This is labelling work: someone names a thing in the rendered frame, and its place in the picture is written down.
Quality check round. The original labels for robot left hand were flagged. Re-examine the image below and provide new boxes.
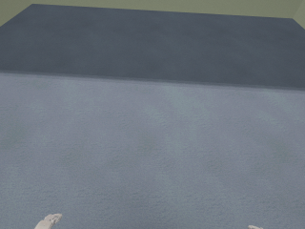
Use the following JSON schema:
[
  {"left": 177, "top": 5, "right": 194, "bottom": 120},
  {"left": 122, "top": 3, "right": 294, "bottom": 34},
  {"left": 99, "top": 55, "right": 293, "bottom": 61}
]
[{"left": 34, "top": 214, "right": 63, "bottom": 229}]

